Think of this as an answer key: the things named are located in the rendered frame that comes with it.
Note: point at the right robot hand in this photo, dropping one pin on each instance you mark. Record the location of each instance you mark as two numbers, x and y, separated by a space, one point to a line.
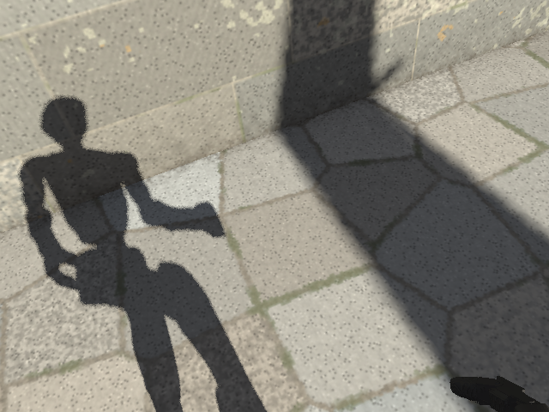
501 394

